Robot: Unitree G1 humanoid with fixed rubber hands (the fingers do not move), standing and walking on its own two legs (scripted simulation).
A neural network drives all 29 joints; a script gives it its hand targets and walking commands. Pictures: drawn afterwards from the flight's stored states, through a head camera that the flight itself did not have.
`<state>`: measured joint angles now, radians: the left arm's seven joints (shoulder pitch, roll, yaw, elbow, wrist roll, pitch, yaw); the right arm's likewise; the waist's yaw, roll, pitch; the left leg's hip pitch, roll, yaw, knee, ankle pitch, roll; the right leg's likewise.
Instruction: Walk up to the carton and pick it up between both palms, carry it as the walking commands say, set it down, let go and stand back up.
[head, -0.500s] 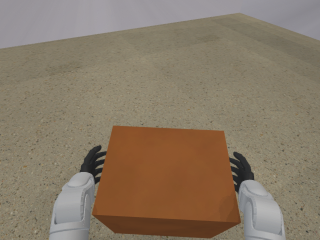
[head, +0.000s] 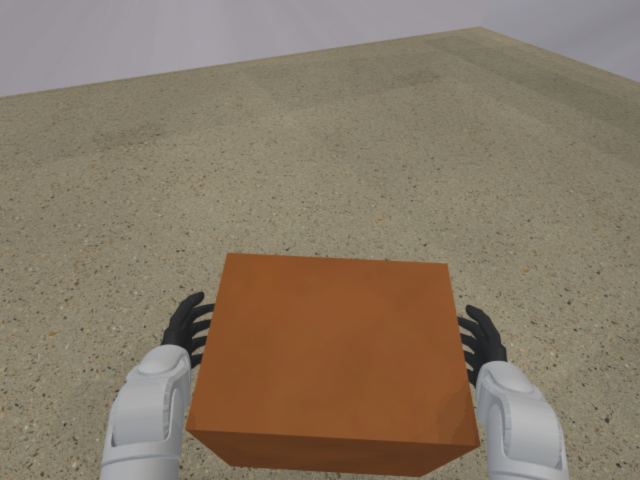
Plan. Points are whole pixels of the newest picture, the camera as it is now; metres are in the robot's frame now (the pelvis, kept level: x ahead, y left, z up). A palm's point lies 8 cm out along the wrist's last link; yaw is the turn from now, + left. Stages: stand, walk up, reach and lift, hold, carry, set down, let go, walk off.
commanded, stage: carry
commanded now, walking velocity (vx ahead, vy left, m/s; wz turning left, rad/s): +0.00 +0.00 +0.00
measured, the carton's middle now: (330, 372) +0.29 +0.00 -0.03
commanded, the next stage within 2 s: hold in 0.84 s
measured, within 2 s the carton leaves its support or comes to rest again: neither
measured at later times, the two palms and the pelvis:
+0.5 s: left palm (174, 352) +0.27 +0.19 +0.04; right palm (478, 368) +0.27 -0.18 +0.05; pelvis +0.01 +0.01 +0.00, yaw +0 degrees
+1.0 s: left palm (172, 347) +0.28 +0.20 +0.04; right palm (470, 358) +0.28 -0.17 +0.05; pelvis +0.00 +0.01 +0.00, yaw +3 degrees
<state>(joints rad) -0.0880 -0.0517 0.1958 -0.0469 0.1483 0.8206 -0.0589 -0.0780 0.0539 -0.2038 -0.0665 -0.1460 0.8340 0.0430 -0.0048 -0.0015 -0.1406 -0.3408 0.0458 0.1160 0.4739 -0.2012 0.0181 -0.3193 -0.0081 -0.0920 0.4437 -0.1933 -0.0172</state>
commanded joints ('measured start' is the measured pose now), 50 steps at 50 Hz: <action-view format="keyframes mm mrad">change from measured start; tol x2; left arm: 1 -387 -626 -562 -81 -204 -24 -123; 42 -332 -529 -513 -35 -159 -134 -98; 43 -352 -573 -524 56 -181 -102 -86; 44 -415 -526 -527 57 -178 -131 -77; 47 -545 -597 -539 -9 -180 -145 -89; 50 -570 -679 -555 88 -173 -142 -100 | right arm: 1 -388 618 572 -91 219 -26 141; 42 -331 520 515 -41 168 -141 120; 43 -385 507 527 11 154 -111 137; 44 -405 456 485 5 136 -136 149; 47 -487 536 523 25 169 -165 168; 50 -539 549 500 51 165 -189 203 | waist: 1 -1 11 -162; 42 -1 13 -163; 43 52 -26 19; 45 1 -27 -9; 47 20 22 -58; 50 -43 50 -136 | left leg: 1 68 114 -104 -84 58 11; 42 73 120 -111 -75 88 22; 43 183 -123 -165 -119 111 -3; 45 239 -123 -174 -125 105 4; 48 352 -95 -210 -113 230 -15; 50 419 -86 -230 -114 218 -25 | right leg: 1 70 -109 93 -62 80 8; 42 63 -121 86 -43 87 19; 43 170 87 152 -56 42 -42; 45 154 77 174 -52 30 -59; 48 143 80 180 -39 138 -55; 50 108 80 168 -44 127 -40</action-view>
